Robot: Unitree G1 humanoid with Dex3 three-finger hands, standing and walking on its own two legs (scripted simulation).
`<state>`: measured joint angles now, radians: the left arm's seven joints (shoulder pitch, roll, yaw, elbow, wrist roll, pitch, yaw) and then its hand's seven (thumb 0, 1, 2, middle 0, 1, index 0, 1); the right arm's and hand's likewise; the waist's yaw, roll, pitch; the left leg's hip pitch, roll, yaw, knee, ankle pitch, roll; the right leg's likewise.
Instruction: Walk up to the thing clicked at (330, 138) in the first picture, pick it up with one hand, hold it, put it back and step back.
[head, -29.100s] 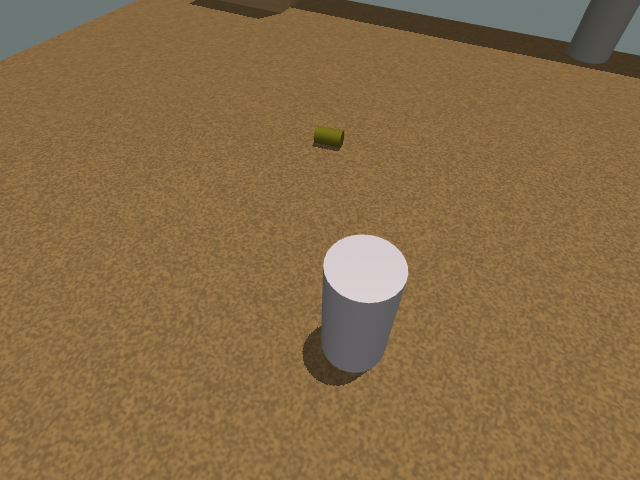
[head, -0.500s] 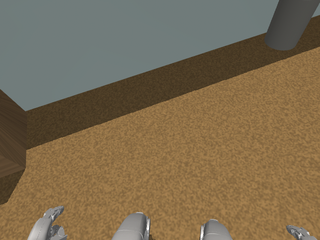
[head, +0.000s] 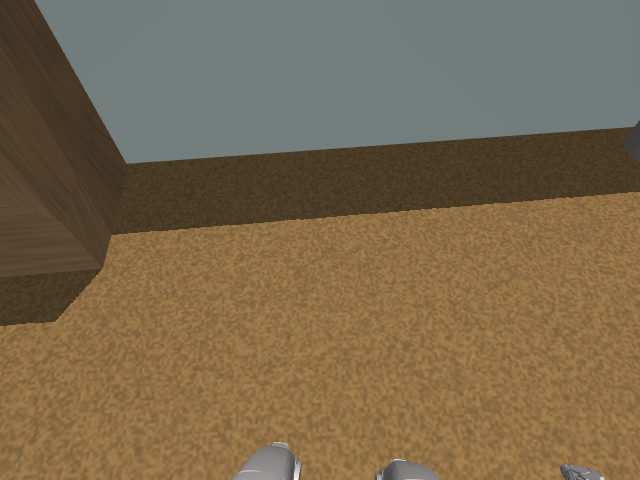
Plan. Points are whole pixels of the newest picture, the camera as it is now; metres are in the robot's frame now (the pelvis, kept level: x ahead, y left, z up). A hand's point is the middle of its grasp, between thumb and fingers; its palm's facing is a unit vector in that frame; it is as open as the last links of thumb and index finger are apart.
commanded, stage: walk up
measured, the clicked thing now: out of the picture -0.50 -0.46 -0.69
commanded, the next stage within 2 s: stand in 0.88 s
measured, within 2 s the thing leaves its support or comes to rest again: neither
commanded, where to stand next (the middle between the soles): +0.07 +0.00 m, yaw +2 degrees
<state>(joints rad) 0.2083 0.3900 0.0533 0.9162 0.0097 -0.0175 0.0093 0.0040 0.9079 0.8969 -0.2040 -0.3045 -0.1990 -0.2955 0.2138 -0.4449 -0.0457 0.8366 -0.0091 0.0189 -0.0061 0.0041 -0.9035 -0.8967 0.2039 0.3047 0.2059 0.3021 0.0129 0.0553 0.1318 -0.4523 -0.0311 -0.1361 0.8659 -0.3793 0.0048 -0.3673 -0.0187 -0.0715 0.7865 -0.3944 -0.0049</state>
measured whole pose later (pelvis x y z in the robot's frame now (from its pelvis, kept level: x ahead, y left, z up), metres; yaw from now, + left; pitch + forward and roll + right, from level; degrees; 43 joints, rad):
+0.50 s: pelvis +0.00 +0.02 +0.02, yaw +4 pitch -2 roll +0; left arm 0.18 0.40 0.02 1.01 0.00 -0.01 -0.01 0.00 0.91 0.90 -0.20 -0.30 -0.20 -0.30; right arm 0.12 -0.37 -0.01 1.01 -0.01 -0.02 0.00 0.00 -0.90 -0.90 0.20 0.30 0.21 0.30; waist 0.02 -0.02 0.06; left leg -0.31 0.00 -0.04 0.66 -0.31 -0.01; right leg -0.28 -0.06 -0.02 0.65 -0.33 0.03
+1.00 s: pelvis +0.01 +0.01 +0.04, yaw +4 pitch -3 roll +0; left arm 0.06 0.37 0.01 1.13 -0.01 -0.02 -0.01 0.00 0.91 0.90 -0.20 -0.30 -0.20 -0.30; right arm 0.06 -0.35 0.00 1.13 -0.01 -0.02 0.01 0.00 -0.91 -0.90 0.20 0.30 0.20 0.30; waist 0.00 -0.01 0.06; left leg -0.18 0.02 -0.05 0.42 -0.20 -0.02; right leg -0.15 -0.04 -0.04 0.40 -0.21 0.03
